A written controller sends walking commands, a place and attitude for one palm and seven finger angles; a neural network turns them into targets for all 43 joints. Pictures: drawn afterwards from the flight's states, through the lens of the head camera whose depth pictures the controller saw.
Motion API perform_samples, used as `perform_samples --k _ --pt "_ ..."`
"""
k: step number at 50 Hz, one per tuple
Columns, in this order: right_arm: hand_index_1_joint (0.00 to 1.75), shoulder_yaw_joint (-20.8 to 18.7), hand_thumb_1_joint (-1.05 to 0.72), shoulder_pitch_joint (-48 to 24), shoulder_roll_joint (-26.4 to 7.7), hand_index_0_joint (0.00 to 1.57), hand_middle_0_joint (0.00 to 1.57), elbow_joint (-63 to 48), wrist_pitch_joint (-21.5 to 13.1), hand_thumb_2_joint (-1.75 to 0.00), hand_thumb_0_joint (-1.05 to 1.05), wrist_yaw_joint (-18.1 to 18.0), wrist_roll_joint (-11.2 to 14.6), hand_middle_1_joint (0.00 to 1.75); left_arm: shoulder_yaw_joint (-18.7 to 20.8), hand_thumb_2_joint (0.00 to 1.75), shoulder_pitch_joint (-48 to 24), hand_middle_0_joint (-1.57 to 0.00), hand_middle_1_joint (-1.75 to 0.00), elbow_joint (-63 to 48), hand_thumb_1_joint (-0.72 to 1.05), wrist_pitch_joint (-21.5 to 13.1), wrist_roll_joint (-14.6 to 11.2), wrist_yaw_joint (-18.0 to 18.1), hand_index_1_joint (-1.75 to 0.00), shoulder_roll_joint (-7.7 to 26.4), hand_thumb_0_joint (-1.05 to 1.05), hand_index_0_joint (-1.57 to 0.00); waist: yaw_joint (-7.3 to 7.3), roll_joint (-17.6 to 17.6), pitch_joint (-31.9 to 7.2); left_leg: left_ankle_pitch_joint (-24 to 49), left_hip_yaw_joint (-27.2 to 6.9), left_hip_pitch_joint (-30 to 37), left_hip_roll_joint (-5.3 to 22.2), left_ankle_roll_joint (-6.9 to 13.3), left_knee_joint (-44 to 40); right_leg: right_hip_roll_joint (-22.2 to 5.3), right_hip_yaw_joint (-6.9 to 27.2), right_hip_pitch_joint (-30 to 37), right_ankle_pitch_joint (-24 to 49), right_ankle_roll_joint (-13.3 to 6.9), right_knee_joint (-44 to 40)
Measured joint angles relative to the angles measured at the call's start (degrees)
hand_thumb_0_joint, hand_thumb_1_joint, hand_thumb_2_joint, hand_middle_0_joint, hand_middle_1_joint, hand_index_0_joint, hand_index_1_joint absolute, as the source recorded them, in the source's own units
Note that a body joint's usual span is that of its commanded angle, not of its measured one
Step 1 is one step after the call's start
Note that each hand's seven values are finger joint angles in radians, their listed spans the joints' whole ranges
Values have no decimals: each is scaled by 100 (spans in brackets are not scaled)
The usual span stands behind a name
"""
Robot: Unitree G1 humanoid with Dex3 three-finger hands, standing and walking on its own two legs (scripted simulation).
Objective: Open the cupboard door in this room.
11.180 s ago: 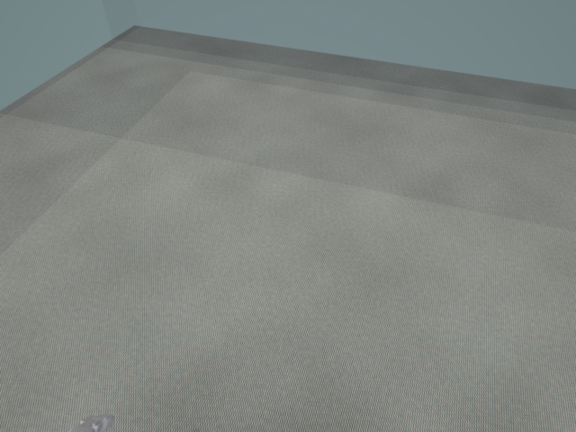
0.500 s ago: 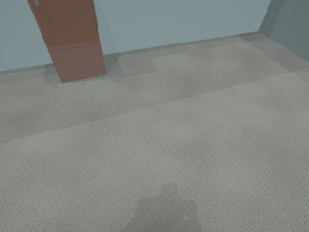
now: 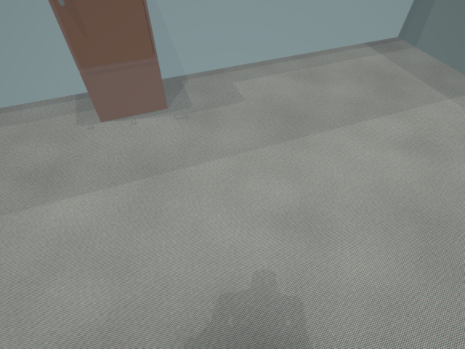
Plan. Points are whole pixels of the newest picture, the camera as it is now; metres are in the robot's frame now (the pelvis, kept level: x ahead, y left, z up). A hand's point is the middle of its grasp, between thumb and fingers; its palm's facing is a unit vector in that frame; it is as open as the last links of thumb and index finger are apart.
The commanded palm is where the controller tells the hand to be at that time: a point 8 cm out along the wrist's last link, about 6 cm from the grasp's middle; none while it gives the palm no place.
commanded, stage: turn or walk to find it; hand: left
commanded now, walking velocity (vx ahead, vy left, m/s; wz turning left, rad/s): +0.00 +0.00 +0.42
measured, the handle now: out of the picture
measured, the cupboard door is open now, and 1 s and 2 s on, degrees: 0 0 0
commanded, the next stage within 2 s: stand and wait in 0.04 s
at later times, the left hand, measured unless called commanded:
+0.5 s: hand out of the picture +0.03 +0.19 -0.18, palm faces +0.15 -0.97 -0.21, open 7.3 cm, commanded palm none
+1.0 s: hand out of the picture -0.01 +0.18 -0.18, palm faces +0.22 -0.95 -0.21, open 7.3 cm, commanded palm none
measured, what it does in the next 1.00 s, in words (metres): stands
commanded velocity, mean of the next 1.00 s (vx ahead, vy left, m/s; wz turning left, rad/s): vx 0.00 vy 0.00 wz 0.14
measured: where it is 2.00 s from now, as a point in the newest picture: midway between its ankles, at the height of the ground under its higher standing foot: outside the picture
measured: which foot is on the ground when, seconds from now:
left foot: down 0.00-1.00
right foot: down 0.00-1.00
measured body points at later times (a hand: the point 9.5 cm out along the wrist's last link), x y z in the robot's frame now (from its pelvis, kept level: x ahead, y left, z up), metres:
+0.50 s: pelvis +0.00 -0.01 -0.01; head +0.02 +0.00 +0.44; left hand +0.02 +0.24 -0.16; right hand +0.07 -0.24 -0.16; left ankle -0.01 +0.11 -0.74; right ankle +0.03 -0.12 -0.74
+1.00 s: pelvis +0.00 -0.01 -0.01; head +0.02 +0.00 +0.44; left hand -0.02 +0.23 -0.17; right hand +0.07 -0.24 -0.16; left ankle -0.01 +0.11 -0.74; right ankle +0.02 -0.13 -0.74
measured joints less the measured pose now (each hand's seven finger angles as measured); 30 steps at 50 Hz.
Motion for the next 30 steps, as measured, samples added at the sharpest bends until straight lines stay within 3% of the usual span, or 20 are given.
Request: perform_samples --k 8,14,20,26,30 --pt "30 -117 -91 -176 -196 20 20 -324 57 -89 0 22 -40 30 104 90 -175 -20 -30 -303 91 39 25 5 -30 103 0 -20 9 3 24 -232 -213 -432 -35 -15 597 -72 -196 -258 -225 -37 425" --pt "30 -52 -91 -303 -218 20 20 -398 -68 -89 0 -29 -40 30 60 90 -300 -20 -30 -245 91 81 16 -14 -30 219 0 -20 35 -135 -15 -146 -196 -254 -62 11 337 -58 -125 -155 -197 6 309" --pt "30 -67 -92 -412 -342 20 20 -514 -20 -89 0 -8 -26 30 66 90 -345 -20 -30 -352 91 -3 17 -51 -30 190 0 -20 35 9 -10 -97 -380 -325 -38 -71 328 -31 -320 -94 -188 -68 197" --pt "30 -126 -91 -459 -440 20 20 -541 43 -89 0 -1 -46 30 57 90 -358 -20 -30 -370 91 2 42 -42 -30 164 0 -20 18 63 42 -362 11 -429 167 -37 736 -129 -589 -66 -400 -58 476" --pt "30 -31 -91 -494 -305 20 20 -430 -74 -89 0 -13 -50 30 22 90 -325 -20 -30 -229 91 78 5 -45 -30 231 0 -20 76 -159 61 -235 134 -189 44 52 422 -163 -306 0 -499 76 497"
